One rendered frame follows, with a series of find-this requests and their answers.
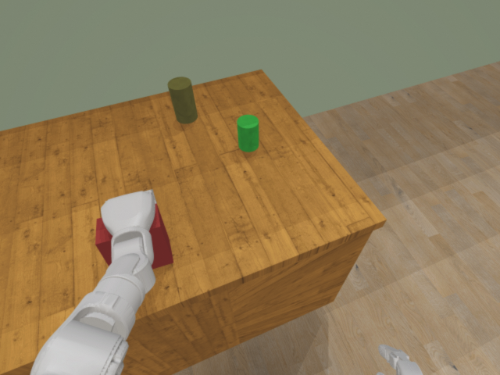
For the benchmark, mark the robot right hand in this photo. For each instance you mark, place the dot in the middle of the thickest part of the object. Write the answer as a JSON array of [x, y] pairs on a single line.
[[399, 361]]

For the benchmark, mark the robot left upper arm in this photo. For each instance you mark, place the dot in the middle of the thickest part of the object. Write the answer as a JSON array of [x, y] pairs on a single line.
[[82, 349]]

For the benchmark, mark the table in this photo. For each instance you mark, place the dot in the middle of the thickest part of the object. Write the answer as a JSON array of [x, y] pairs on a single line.
[[258, 238]]

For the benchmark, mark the sponge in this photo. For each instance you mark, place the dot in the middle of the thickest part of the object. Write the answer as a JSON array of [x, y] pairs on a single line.
[[160, 241]]

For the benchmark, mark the left robot forearm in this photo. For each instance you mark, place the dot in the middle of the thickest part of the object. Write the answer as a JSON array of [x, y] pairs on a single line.
[[114, 302]]

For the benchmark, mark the robot left hand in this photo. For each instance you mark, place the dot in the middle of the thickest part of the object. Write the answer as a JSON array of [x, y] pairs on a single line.
[[131, 210]]

